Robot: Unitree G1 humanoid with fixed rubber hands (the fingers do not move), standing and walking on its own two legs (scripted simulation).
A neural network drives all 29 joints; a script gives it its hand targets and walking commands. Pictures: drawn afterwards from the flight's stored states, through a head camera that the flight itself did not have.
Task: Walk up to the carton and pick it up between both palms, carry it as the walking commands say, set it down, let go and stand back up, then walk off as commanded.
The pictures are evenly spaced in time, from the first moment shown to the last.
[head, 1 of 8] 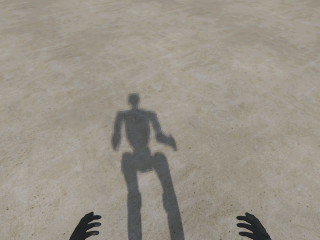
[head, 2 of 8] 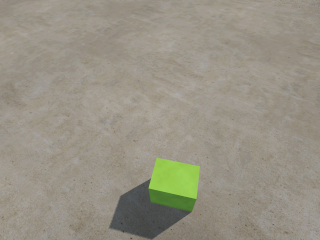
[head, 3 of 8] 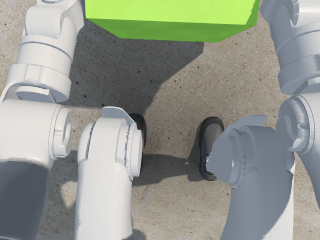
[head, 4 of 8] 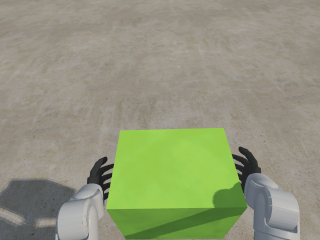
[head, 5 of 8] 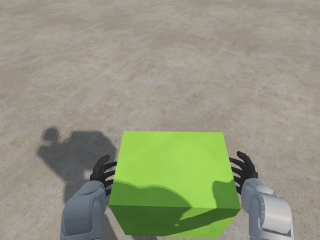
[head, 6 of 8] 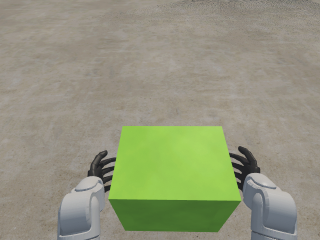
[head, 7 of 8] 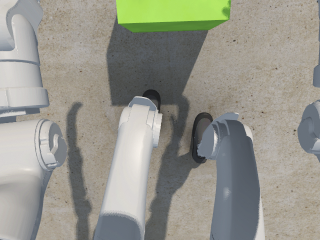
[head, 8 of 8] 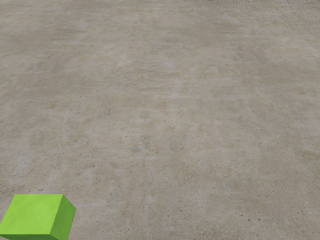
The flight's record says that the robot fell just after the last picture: no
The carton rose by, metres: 0.68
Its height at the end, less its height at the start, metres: +0.00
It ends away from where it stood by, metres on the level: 1.32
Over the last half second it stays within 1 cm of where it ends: yes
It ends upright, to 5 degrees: yes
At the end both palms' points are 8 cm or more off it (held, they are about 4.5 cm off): yes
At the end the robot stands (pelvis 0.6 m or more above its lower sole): yes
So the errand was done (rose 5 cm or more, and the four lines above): yes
